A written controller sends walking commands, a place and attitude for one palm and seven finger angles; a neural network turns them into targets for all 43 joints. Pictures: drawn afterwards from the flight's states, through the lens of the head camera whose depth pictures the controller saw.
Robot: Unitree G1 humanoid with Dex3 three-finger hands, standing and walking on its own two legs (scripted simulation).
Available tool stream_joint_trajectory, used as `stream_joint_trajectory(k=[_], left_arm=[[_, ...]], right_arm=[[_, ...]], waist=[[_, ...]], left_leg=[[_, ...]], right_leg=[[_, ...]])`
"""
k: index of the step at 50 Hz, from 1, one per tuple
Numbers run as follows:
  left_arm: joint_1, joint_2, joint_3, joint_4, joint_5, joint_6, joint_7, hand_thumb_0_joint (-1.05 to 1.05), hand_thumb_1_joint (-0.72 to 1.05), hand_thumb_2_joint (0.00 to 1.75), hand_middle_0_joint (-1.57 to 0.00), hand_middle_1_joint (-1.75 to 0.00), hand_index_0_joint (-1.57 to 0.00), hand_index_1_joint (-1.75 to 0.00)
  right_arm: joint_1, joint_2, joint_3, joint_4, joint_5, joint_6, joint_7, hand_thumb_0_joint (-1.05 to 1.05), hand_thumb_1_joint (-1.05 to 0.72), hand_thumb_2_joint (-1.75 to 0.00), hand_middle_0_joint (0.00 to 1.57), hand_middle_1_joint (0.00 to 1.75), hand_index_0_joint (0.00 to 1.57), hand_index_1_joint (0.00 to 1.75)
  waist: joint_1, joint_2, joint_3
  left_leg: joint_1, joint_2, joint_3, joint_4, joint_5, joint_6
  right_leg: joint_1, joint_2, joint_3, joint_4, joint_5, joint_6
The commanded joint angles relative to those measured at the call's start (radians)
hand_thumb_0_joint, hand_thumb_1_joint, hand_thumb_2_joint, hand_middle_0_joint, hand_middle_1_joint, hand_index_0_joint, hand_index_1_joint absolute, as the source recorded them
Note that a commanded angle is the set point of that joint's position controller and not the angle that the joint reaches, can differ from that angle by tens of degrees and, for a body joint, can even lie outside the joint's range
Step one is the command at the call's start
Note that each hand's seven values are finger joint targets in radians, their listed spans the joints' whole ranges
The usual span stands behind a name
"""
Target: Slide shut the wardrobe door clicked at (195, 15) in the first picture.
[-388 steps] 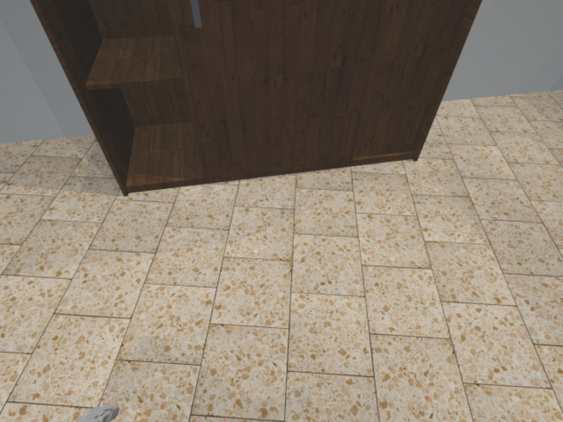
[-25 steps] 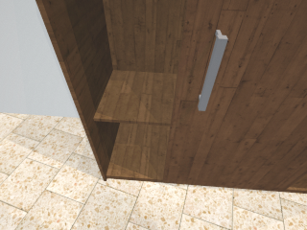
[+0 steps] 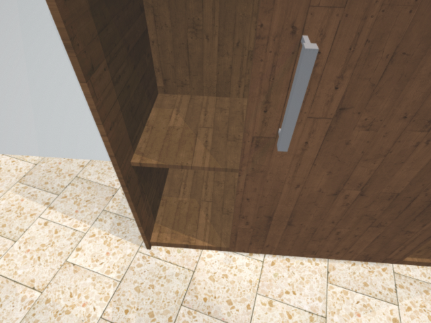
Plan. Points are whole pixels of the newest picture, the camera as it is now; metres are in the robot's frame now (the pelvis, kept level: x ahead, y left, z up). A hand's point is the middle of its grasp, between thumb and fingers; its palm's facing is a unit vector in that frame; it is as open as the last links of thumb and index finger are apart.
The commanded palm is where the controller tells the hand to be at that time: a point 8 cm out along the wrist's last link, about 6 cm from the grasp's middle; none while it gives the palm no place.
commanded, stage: look again from close up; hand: right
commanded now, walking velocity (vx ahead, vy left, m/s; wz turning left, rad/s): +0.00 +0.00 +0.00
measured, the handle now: (292, 99) +0.54 -0.13 +0.15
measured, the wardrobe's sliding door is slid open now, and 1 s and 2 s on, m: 0.38 0.38 0.38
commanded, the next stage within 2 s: raise the hand with hooked fingers in 1.80 s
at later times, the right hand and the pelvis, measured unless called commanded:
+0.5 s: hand out of the picture +0.00 -0.15 -0.18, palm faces +0.06 +0.99 -0.15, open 7.3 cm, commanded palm none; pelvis +0.01 +0.00 +0.00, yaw +0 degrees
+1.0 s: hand out of the picture +0.00 -0.15 -0.18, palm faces +0.07 +0.99 -0.14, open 7.3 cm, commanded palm none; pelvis +0.02 +0.00 +0.00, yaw +0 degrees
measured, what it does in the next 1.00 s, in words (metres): stands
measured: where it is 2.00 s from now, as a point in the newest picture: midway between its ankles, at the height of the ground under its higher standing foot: outside the picture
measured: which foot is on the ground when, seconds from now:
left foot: down 0.00-1.00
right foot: down 0.00-1.00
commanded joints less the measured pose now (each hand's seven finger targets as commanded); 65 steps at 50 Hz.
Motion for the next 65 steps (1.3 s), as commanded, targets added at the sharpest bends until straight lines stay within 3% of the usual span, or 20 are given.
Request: stream_joint_trajectory(k=[1,11,12,19,22,28,40,51,65], left_arm=[[0.07,0.074,0.011,-0.026,0.005,-0.013,0.004,0.0,0.9,0.9,-0.2,-0.3,-0.2,-0.3],[0.062,0.073,0.013,-0.025,0.004,-0.015,0.006,0.0,0.9,0.9,-0.2,-0.3,-0.2,-0.3],[0.06,0.071,0.014,-0.024,0.003,-0.013,0.006,0.0,0.9,0.9,-0.2,-0.3,-0.2,-0.3],[0.052,0.072,0.014,-0.02,0.004,-0.013,0.006,0.0,0.9,0.9,-0.2,-0.3,-0.2,-0.3],[0.053,0.073,0.014,-0.019,0.003,-0.012,0.006,0.0,0.9,0.9,-0.2,-0.3,-0.2,-0.3],[0.052,0.075,0.014,-0.015,0.004,-0.013,0.006,0.0,0.9,0.9,-0.2,-0.3,-0.2,-0.3],[0.061,0.07,0.013,-0.01,0.004,-0.013,0.007,0.0,0.9,0.9,-0.2,-0.3,-0.2,-0.3],[0.068,0.069,0.014,-0.007,0.004,-0.017,0.01,0.0,0.9,0.9,-0.2,-0.3,-0.2,-0.3],[0.07,0.065,0.014,-0.009,0.004,-0.014,0.01,0.0,0.9,0.9,-0.2,-0.3,-0.2,-0.3]], right_arm=[[0.063,-0.081,-0.012,-0.027,-0.003,-0.016,-0.007,0.0,-0.9,-0.9,0.2,0.3,0.2,0.3],[0.064,-0.078,-0.014,-0.029,-0.003,-0.018,-0.007,0.0,-0.9,-0.9,0.2,0.3,0.2,0.3],[0.065,-0.08,-0.014,-0.03,-0.004,-0.018,-0.008,0.0,-0.9,-0.9,0.2,0.3,0.2,0.3],[0.063,-0.083,-0.015,-0.033,-0.003,-0.017,-0.007,0.0,-0.9,-0.9,0.2,0.3,0.2,0.3],[0.064,-0.087,-0.015,-0.033,-0.003,-0.018,-0.007,0.0,-0.9,-0.9,0.2,0.3,0.2,0.3],[0.061,-0.085,-0.016,-0.035,-0.003,-0.016,-0.007,0.0,-0.9,-0.9,0.2,0.3,0.2,0.3],[0.068,-0.084,-0.017,-0.032,-0.003,-0.016,-0.006,0.0,-0.9,-0.9,0.2,0.3,0.2,0.3],[0.075,-0.08,-0.016,-0.029,-0.003,-0.017,-0.006,0.0,-0.9,-0.9,0.2,0.3,0.2,0.3],[0.075,-0.076,-0.017,-0.031,-0.004,-0.014,-0.006,0.0,-0.9,-0.9,0.2,0.3,0.2,0.3]], waist=[[-0.003,-0.012,0.097],[-0.003,-0.021,0.081],[-0.003,0.002,0.08],[-0.004,-0.012,0.082],[-0.006,0.009,0.082],[-0.006,-0.018,0.084],[-0.006,-0.002,0.092],[-0.007,-0.012,0.068],[-0.008,-0.015,0.101]], left_leg=[[0.04,0.074,-0.095,-0.091,-0.007,0.037],[0.054,0.073,-0.096,-0.089,0.055,0.038],[0.058,0.071,-0.095,-0.093,0.051,0.038],[0.061,0.076,-0.093,-0.095,0.066,0.038],[0.068,0.075,-0.091,-0.1,0.069,0.038],[0.069,0.076,-0.088,-0.094,0.084,0.039],[0.071,0.075,-0.089,-0.103,0.069,0.041],[0.092,0.075,-0.08,-0.087,0.13,0.042],[0.07,0.068,-0.085,-0.097,0.068,0.042]], right_leg=[[-0.145,-0.081,0.084,-0.131,0.016,-0.03],[-0.12,-0.084,0.074,-0.121,0.064,-0.029],[-0.121,-0.086,0.076,-0.123,0.056,-0.03],[-0.114,-0.082,0.07,-0.117,0.075,-0.027],[-0.111,-0.083,0.072,-0.117,0.076,-0.027],[-0.107,-0.085,0.072,-0.121,0.088,-0.027],[-0.108,-0.084,0.072,-0.126,0.078,-0.026],[-0.088,-0.09,0.072,-0.122,0.126,-0.028],[-0.106,-0.088,0.076,-0.134,0.08,-0.029]])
